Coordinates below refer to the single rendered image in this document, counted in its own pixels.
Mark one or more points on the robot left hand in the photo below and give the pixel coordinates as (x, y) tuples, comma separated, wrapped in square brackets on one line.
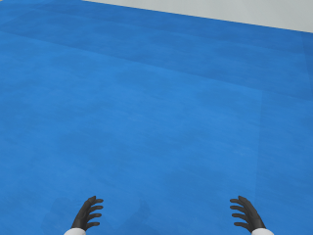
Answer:
[(83, 215)]

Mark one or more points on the robot right hand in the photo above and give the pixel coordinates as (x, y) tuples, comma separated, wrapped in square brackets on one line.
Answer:
[(250, 215)]

